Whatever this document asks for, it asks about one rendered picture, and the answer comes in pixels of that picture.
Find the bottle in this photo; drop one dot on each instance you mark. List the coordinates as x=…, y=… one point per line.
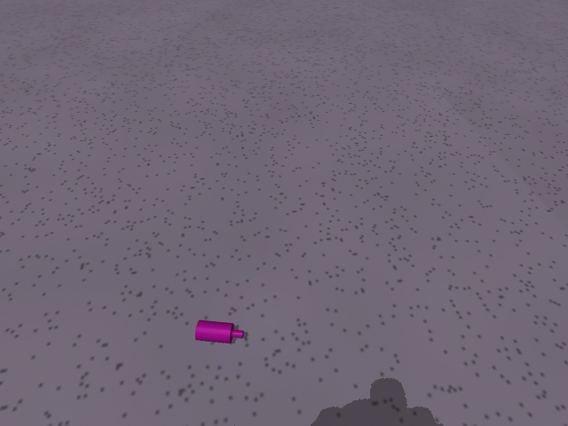
x=213, y=331

